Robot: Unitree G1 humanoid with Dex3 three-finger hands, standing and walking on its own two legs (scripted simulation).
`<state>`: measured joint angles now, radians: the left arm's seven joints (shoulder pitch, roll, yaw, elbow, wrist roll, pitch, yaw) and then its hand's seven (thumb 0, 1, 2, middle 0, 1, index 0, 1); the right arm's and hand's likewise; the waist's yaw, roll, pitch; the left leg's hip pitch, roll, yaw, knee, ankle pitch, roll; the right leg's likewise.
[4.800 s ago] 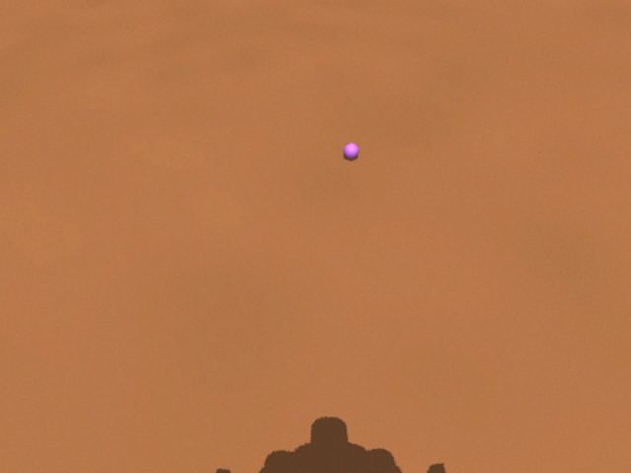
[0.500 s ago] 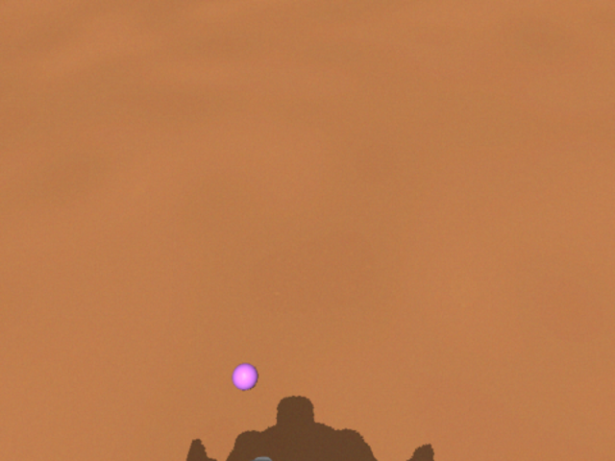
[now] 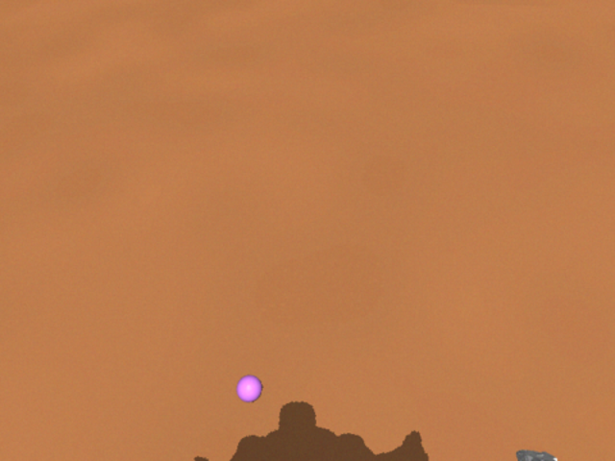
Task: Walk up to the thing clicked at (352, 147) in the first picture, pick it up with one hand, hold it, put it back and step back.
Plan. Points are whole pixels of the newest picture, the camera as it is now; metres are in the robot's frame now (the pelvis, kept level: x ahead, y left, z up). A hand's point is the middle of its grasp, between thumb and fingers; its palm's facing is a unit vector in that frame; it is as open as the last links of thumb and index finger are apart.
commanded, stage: walk up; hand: left
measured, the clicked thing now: (249, 388) +0.46 +0.23 -0.73
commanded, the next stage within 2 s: none
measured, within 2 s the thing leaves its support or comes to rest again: neither
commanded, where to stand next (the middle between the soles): +0.06 +0.00 m, yaw +0 degrees
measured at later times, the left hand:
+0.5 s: hand out of the picture +0.09 +0.26 -0.15, palm faces -0.02 -0.95 -0.31, open 7.3 cm
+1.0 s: hand out of the picture +0.08 +0.26 -0.15, palm faces -0.04 -0.94 -0.35, open 7.3 cm
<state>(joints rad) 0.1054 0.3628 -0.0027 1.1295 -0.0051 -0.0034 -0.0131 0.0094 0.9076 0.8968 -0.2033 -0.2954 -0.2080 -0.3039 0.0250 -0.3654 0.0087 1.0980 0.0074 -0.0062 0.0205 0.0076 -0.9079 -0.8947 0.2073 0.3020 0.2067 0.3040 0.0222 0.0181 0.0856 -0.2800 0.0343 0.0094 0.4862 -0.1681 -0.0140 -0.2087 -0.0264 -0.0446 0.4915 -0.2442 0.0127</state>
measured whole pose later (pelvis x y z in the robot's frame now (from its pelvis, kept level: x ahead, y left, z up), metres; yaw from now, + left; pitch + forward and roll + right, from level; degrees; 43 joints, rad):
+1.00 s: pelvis +0.03 +0.00 +0.00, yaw -1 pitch -1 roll +1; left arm 0.18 0.38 0.05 1.09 0.04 -0.01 -0.04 0.01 0.91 0.90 -0.20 -0.30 -0.21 -0.30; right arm 0.15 -0.37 -0.05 1.07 -0.04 -0.02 0.04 0.01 -0.91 -0.89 0.21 0.30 0.21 0.30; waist 0.00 -0.01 0.03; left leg -0.22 0.01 0.01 0.43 -0.18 0.02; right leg -0.22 -0.03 -0.03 0.55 -0.41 -0.02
